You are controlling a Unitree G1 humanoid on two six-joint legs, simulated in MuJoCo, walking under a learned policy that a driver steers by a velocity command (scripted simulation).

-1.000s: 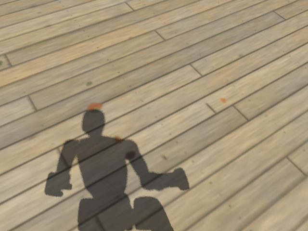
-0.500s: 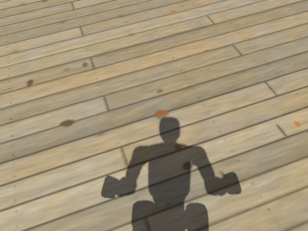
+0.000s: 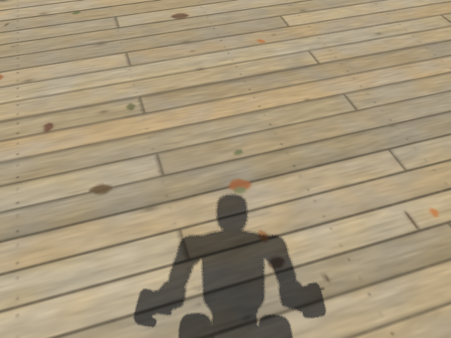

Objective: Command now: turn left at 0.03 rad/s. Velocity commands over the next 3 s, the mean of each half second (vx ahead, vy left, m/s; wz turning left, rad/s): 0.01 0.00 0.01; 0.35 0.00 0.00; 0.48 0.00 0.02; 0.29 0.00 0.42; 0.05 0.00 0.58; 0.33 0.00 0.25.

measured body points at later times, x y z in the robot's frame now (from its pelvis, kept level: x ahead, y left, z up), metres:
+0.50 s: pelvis +0.01 +0.00 +0.00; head +0.01 +0.00 +0.45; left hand +0.06 +0.27 -0.14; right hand +0.08 -0.26 -0.14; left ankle -0.02 +0.12 -0.74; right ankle +0.00 -0.15 -0.73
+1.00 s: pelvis +0.17 -0.04 +0.00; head +0.20 -0.05 +0.45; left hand +0.07 +0.21 -0.13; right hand +0.39 -0.27 -0.10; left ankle +0.35 +0.11 -0.69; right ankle +0.02 -0.13 -0.73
